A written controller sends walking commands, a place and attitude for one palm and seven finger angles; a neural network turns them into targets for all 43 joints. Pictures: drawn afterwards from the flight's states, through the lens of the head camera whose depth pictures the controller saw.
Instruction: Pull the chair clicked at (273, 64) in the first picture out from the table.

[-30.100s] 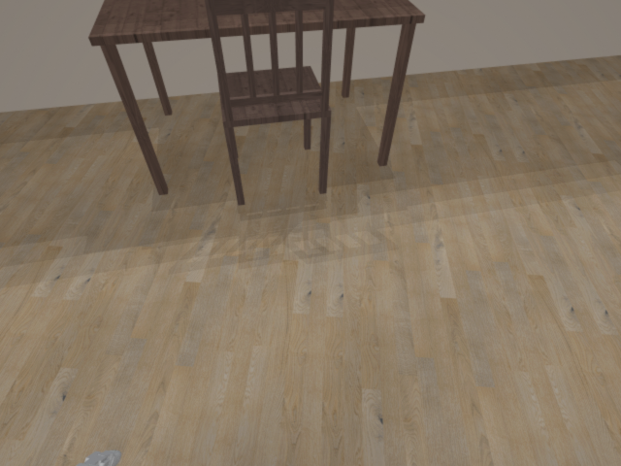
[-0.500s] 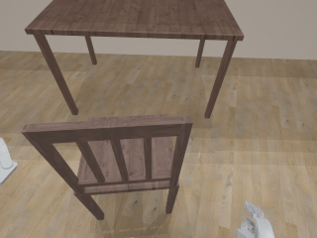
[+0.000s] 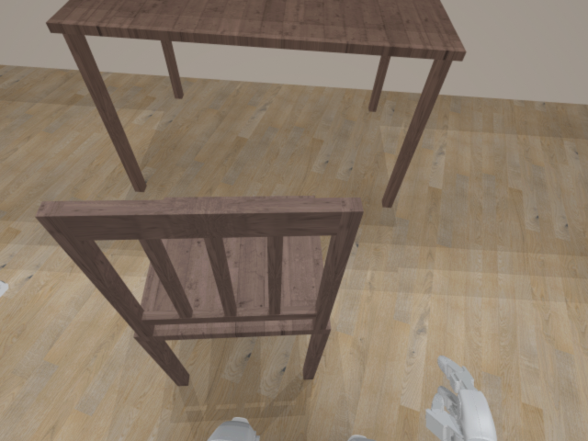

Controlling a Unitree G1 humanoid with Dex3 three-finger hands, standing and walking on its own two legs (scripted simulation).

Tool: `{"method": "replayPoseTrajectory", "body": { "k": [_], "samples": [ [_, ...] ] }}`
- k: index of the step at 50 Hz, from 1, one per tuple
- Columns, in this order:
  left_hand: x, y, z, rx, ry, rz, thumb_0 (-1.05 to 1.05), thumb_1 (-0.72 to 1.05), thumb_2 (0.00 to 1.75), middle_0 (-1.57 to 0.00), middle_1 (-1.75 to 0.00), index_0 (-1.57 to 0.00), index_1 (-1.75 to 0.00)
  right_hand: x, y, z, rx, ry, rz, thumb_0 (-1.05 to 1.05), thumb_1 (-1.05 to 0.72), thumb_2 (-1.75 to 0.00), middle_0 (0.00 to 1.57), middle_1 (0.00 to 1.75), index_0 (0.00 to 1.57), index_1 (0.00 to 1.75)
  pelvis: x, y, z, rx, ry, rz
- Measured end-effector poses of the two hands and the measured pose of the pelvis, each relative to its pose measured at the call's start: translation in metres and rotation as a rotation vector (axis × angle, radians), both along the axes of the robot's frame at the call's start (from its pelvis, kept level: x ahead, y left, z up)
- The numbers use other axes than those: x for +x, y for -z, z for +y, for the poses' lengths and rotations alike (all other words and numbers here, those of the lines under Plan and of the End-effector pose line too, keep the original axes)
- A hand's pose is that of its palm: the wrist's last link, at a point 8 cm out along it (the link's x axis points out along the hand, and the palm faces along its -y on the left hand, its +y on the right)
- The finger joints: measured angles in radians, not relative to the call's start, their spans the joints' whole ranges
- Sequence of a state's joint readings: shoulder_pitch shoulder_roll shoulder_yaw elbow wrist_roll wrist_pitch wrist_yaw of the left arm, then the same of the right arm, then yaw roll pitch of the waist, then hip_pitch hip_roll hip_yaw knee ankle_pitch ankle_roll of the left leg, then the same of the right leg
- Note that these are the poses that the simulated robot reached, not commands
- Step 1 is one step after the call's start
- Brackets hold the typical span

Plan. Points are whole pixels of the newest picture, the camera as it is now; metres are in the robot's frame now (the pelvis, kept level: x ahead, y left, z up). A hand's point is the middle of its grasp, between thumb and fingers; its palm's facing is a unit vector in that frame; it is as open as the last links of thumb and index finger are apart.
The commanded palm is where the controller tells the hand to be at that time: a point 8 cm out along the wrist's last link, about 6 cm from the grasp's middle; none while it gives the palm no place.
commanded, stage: step back with the hand held close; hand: left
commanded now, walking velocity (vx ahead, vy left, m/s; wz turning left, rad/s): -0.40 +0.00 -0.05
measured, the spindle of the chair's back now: (223, 279) +0.37 +0.15 -0.08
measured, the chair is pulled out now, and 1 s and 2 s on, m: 0.62 0.62 0.62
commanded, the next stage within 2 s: stop stepping back and stand still in 0.46 s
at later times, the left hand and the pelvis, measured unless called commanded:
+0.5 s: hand out of the picture +0.15 +0.24 +0.20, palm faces +0.37 -0.78 -0.51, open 7.5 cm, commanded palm +0.08 +0.29 +0.20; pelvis -0.07 -0.01 +0.02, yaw -2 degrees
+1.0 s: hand out of the picture +0.04 +0.23 +0.18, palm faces +0.41 -0.79 -0.46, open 7.5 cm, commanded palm -0.01 +0.27 +0.20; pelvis -0.16 -0.03 +0.02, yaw -1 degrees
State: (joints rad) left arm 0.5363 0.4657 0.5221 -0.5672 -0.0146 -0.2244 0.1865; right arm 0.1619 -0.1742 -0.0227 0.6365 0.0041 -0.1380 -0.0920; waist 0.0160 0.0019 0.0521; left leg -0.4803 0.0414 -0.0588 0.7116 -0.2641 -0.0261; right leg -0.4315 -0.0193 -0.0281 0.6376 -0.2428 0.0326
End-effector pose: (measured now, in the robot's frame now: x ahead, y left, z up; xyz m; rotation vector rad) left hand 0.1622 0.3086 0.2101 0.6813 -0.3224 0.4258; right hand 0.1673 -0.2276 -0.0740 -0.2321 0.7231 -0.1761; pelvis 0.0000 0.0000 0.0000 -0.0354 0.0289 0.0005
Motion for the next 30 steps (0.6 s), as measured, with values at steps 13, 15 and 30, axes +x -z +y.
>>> {"method": "replayPoseTrajectory", "body": {
  "k": [13, 15, 30],
  "samples": [
    [-0.018, 0.004, -0.002, -0.014, 0.065, 0.022, 0.01, 0.88, 0.9, -0.22, -0.3, -0.21, -0.3, -0.02, -0.005, -0.005, -0.041, 0.016, 0.048, 0.01, -0.91, -0.9, 0.2, 0.3, 0.2, 0.3, -0.023, -0.004, 0.008, 0.022, -0.02, 0.006],
    [-0.023, 0.004, 0.005, -0.017, 0.055, 0.032, 0.01, 0.88, 0.9, -0.22, -0.3, -0.21, -0.3, -0.027, -0.01, -0.001, -0.042, 0.015, 0.043, 0.01, -0.91, -0.9, 0.2, 0.3, 0.2, 0.3, -0.028, -0.008, 0.008, 0.016, -0.007, 0.004],
    [-0.073, -0.008, -0.051, 0.025, 0.181, 0.071, 0.01, 0.88, 0.9, -0.21, -0.3, -0.21, -0.3, -0.098, -0.001, -0.018, 0.047, -0.038, 0.015, 0.01, -0.9, -0.9, 0.2, 0.3, 0.2, 0.3, -0.102, -0.011, -0.027, -0.044, 0.052, 0.012]
  ]
}}
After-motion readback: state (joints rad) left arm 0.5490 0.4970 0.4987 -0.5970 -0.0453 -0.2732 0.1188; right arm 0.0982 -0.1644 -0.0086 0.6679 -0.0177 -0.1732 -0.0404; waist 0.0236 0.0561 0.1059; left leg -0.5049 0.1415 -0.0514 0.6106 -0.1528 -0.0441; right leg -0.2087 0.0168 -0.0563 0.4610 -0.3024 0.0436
